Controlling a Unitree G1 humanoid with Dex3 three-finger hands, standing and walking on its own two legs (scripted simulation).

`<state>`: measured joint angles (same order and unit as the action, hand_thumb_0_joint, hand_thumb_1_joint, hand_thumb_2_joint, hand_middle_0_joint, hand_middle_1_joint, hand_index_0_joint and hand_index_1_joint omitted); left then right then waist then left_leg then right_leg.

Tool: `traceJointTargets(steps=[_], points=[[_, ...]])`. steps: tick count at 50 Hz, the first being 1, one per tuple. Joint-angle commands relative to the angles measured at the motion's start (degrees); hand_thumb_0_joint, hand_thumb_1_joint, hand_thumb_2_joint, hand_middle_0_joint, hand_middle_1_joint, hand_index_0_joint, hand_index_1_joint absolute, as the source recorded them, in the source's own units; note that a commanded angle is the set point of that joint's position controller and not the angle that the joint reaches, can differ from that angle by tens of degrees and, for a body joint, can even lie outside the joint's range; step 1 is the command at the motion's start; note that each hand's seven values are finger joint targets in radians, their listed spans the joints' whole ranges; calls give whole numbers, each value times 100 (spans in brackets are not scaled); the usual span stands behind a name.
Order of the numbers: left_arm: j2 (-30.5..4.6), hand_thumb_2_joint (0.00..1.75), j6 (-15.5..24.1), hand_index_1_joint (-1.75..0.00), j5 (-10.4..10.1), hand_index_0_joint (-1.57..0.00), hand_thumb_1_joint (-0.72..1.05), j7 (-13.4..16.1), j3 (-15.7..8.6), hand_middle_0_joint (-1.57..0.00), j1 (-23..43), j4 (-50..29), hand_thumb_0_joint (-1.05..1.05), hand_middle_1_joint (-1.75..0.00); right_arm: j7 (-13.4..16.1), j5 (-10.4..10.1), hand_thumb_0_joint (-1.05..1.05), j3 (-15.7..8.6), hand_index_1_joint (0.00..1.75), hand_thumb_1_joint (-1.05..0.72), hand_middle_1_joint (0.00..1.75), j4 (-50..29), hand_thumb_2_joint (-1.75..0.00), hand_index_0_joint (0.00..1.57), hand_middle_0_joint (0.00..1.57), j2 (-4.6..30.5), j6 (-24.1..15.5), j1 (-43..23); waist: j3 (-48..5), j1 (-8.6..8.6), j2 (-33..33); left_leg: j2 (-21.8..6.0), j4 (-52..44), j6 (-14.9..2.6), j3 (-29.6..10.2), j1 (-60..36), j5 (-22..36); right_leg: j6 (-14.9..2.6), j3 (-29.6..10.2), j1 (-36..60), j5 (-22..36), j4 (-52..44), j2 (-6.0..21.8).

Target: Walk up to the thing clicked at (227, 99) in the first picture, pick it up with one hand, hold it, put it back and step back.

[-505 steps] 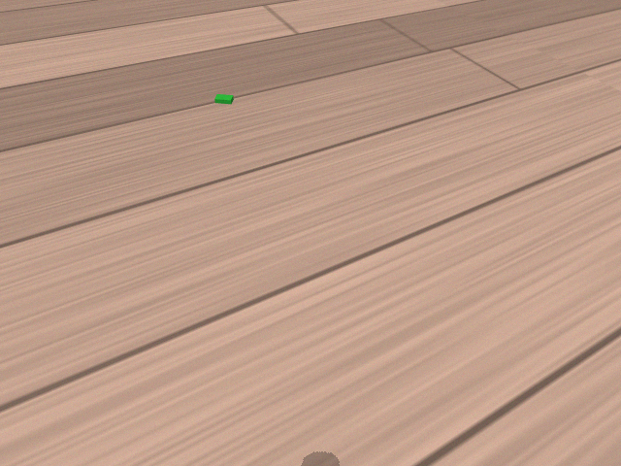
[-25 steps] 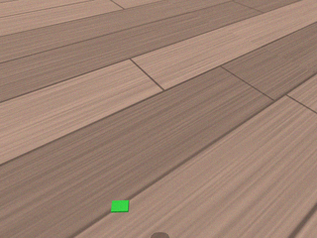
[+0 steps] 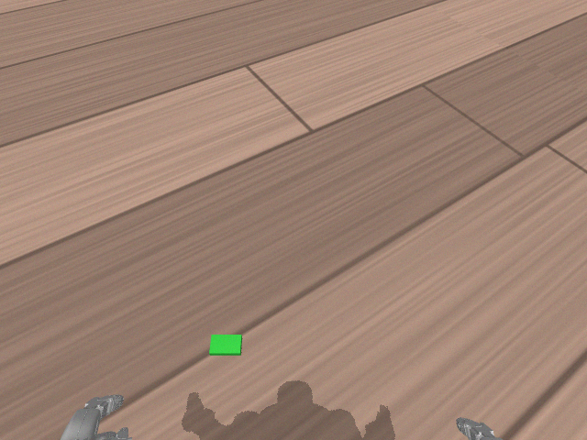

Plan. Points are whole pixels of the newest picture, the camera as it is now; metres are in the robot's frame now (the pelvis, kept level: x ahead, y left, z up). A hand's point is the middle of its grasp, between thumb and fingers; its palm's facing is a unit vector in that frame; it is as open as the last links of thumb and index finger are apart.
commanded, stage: rise first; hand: left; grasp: from above
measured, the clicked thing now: (226, 344) +0.45 +0.19 -0.76
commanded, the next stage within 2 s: none
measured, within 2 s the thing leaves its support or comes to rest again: neither
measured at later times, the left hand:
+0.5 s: hand out of the picture +0.13 +0.26 -0.23, palm faces -0.21 -0.86 -0.46, open 13.3 cm
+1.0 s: hand (168, 398) +0.24 +0.27 -0.43, palm faces -0.48 -0.41 -0.78, open 13.0 cm
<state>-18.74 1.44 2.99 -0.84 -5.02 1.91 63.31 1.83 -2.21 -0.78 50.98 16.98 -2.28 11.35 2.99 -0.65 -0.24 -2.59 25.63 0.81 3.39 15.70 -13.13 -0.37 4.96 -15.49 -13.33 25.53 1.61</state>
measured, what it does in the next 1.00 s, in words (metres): lowers itself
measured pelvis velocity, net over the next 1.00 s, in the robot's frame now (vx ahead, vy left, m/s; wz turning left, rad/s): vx -0.07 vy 0.01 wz -0.02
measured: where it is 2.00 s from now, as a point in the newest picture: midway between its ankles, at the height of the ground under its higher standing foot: outside the picture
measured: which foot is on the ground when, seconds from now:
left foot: down 0.00-1.00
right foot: down 0.00-1.00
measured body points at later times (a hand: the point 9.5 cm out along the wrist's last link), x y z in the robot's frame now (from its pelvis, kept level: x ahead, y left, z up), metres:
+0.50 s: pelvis -0.01 +0.02 -0.08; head +0.08 +0.04 +0.36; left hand +0.14 +0.30 -0.20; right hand +0.14 -0.24 -0.17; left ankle +0.00 +0.13 -0.74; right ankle +0.00 -0.11 -0.74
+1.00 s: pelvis -0.07 +0.01 -0.28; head +0.11 +0.02 +0.13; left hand +0.26 +0.29 -0.39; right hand +0.09 -0.26 -0.40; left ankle +0.00 +0.13 -0.74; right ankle +0.00 -0.11 -0.74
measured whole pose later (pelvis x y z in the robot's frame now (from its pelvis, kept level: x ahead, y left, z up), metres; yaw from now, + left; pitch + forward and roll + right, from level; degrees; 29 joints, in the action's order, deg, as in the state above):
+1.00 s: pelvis -0.07 +0.01 -0.28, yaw -1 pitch +33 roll -2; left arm -23.9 4.4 45.5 10.8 -2.2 21.5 51.0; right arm -2.1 0.3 -4.1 39.3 15.6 -7.6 5.0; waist -10.6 -2.1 0.8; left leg -3.9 106.7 -1.0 -0.1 102.1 -38.2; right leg -0.8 3.6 -100.6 -38.1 105.4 4.6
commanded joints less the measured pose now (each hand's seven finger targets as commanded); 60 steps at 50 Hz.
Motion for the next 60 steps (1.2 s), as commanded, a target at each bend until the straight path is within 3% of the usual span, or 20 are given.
traceJointTargets(steps=[1, 3, 9, 15, 21, 24, 27, 32, 34, 36, 38, 41, 43, 45, 49, 52, 55, 58, 59, 60], points=[[-1241, 88, 81, -85, 519, -23, 12, -54, -547, -23, -311, -452, 0, -84, 10, 88, 0, -415, 30, -88, 30, -956, -89, 20, 20, 748, -160, 505, -1647, 203, 151, 366, 538, -119, -64, 247, 1228, -96, -285, 67, 1260, 503, -53], [-1174, 88, -22, -86, 588, -23, -2, 66, -578, -24, -504, -839, 0, -84, 2, 64, 0, -458, 30, -86, 30, -1183, -89, 20, 20, 700, -141, 480, -1766, 246, 258, 393, 574, -94, -65, 299, 1347, -91, -278, 46, 1332, 540, -65], [-923, 87, -408, -90, 788, -24, -41, 269, -437, -27, -190, -1591, 0, -86, -37, 75, 0, -447, 30, -87, 30, -1739, -89, 20, 20, 620, -207, 264, -1499, -48, -28, 291, 1193, -118, -138, 940, 646, -69, -208, -911, 523, 1024, -137], [-837, 88, -277, -90, 1077, -24, -44, 360, -493, -28, -590, -2519, 0, -87, -61, 151, 0, -492, 30, -89, 30, -2020, -90, 20, 20, 520, -390, 318, -2003, 26, 210, 245, 2168, -87, -216, 1670, 507, -85, -245, -1796, 332, 2068, -108], [-791, 91, -509, -94, 1478, -20, -46, 461, -459, -22, -1231, -3451, 0, -91, -44, 157, 0, -506, 30, -87, 30, -2282, -89, 20, 20, 528, -471, 210, -2305, 22, 477, 121, 2665, -45, -417, 2011, 447, -111, -212, -2597, 22, 2731, -146], [-738, 90, -615, -95, 1603, -20, -46, 490, -316, -22, -900, -3661, 0, -93, -42, 163, 0, -496, 30, -88, 30, -2313, -90, 20, 20, 544, -543, 155, -2109, -203, 438, 63, 2924, -40, -551, 2426, 195, -87, -199, -3093, -176, 3059, -143], [-738, 91, -552, -94, 1970, -19, -45, 542, -188, -22, -348, -3398, 0, -92, -55, 191, 0, -470, 30, -87, 30, -2318, -89, 20, 20, 568, -656, 70, -2100, -295, 378, 45, 3489, -56, -624, 3034, -202, -99, -205, -3951, -541, 3655, -125], [-766, 86, -131, -89, 2621, -25, -38, 744, 13, -27, 248, -3176, 0, -87, -142, 193, 0, -475, 30, -87, 30, -2333, -89, 20, 20, 673, -869, -71, -2869, -286, 487, 124, 4481, -45, -655, 3942, -581, -106, -233, -5058, -797, 4744, -63], [-1030, 84, 32, -87, 2896, -28, -38, 876, -131, -29, 431, -2981, 0, -86, -163, 163, 0, -514, 30, -90, 30, -2267, -90, 20, 20, 758, -901, -115, -3188, -205, 511, 139, 4833, -39, -667, 4244, -630, -107, -240, -5426, -817, 5138, -51], [-952, 84, 123, -87, 3113, -28, -37, 975, 24, -29, 572, -2829, 0, -85, -191, 169, 0, -532, 30, -90, 30, -2203, -90, 20, 20, 763, -915, -158, -3405, -233, 544, 152, 5153, -33, -692, 4560, -643, -120, -231, -5763, -813, 5490, -33], [-1222, 83, 174, -87, 3328, -29, -36, 1091, -113, -30, 807, -2914, 0, -86, -207, 151, 0, -608, 30, -91, 30, -2114, -90, 20, 20, 811, -890, -146, -3845, -82, 634, 170, 5482, -50, -635, 4659, -482, -138, -260, -5958, -719, 5740, -20], [-1541, 86, 184, -90, 3692, -26, -38, 1231, -214, -26, 1277, -2601, 0, -90, -253, 158, 0, -610, 30, -90, 30, -1940, -90, 20, 20, 835, -823, -151, -4195, -62, 576, 205, 6107, -116, -564, 5231, -130, -143, -282, -6253, -434, 6200, -34], [-1585, 85, 247, -88, 3889, -27, -38, 1286, -137, -27, 1913, -2536, 0, -88, -291, 185, 0, -641, 30, -91, 30, -1834, -91, 20, 20, 813, -790, -68, -4406, -189, 500, 239, 6497, -183, -460, 5685, -249, -121, -329, -6348, -419, 6327, -46], [-1804, 84, 320, -86, 4083, -28, -37, 1340, -196, -28, 2330, -2371, 0, -86, -325, 204, 0, -666, 30, -91, 30, -1756, -91, 20, 20, 814, -741, -46, -4595, -129, 302, 259, 6801, -223, -373, 6157, -491, -106, -380, -6314, -530, 6456, -48], [-1779, 83, 542, -82, 4469, -30, -33, 1360, 16, -30, 3171, -1598, 0, -81, -374, 284, 0, -724, 30, -90, 30, -1516, -90, 20, 20, 800, -685, 83, -4469, -310, 171, 273, 7174, -195, -412, 6916, -1493, -118, -332, -6939, -1447, 6770, -43], [-2279, 83, 764, -80, 4819, -31, -31, 1450, -94, -31, 3863, -1408, 0, -80, -373, 335, 0, -732, 30, -91, 30, -1488, -90, 20, 20, 855, -641, 89, -4708, -292, 300, 274, 7547, -206, -354, 7250, -1692, -117, -327, -7157, -1692, 7016, -51], [-2281, 83, 905, -81, 5055, -30, -31, 1562, 2, -30, 4286, -918, 0, -81, -422, 416, 0, -656, 30, -91, 30, -1285, -90, 20, 20, 785, -558, 227, -4545, -430, 200, 286, 7860, -255, -335, 7777, -1991, -100, -337, -7464, -2075, 7144, -72], [-2679, 83, 1012, -79, 5414, -31, -29, 1706, -113, -30, 4701, -862, 0, -80, -443, 473, 0, -684, 30, -90, 30, -1226, -90, 20, 20, 890, -472, 268, -4798, -383, 488, 271, 7977, -227, -378, 7672, -2083, -144, -239, -7755, -2205, 7407, -93], [-2605, 84, 1018, -80, 5509, -29, -31, 1745, -45, -29, 4666, -423, 0, -80, -459, 507, 0, -636, 30, -90, 30, -1151, -90, 20, 20, 856, -428, 285, -4522, -477, 413, 274, 8052, -243, -388, 7939, -2264, -136, -225, -7925, -2368, 7464, -104], [-2693, 84, 1074, -79, 5557, -29, -31, 1803, -78, -30, 4945, -746, 0, -79, -466, 522, 0, -681, 30, -90, 30, -1225, -90, 20, 20, 890, -404, 231, -4643, -451, 497, 273, 8090, -243, -405, 7891, -2241, -150, -190, -8002, -2345, 7549, -105]])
